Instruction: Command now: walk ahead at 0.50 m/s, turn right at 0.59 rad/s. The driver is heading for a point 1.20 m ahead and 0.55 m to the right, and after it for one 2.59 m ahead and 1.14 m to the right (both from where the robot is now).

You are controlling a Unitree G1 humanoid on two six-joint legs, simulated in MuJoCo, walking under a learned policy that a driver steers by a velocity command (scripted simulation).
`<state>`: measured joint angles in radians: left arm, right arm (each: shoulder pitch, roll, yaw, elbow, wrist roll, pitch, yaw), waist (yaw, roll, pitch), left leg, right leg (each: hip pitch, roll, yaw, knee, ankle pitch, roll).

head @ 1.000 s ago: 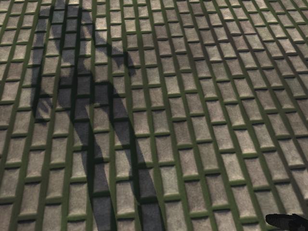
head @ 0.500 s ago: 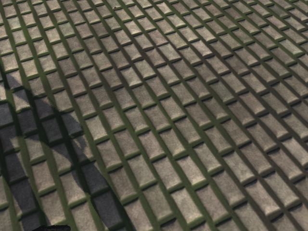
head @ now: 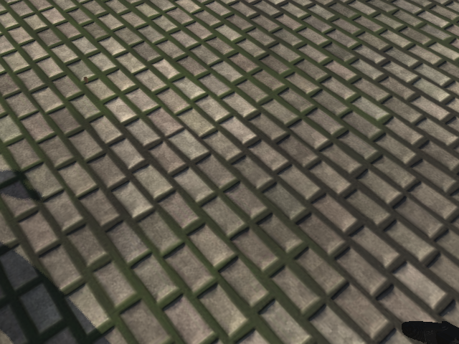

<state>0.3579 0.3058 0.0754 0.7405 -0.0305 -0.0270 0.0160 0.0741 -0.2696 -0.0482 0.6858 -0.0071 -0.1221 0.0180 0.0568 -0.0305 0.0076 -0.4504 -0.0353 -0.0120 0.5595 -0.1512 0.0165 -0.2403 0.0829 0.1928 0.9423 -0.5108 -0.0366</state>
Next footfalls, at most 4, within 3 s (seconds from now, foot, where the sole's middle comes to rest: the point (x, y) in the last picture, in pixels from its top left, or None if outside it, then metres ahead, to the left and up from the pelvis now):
0.46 right None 0.37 -0.19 -0.76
0.92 left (286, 273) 0.70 -0.11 -0.76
1.42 right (402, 266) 0.75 -0.47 -0.76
1.94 left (382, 173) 1.13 -0.48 -0.76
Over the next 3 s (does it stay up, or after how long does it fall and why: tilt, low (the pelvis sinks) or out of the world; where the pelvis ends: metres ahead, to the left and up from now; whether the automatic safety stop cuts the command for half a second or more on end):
stays up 1.46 -0.65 0.00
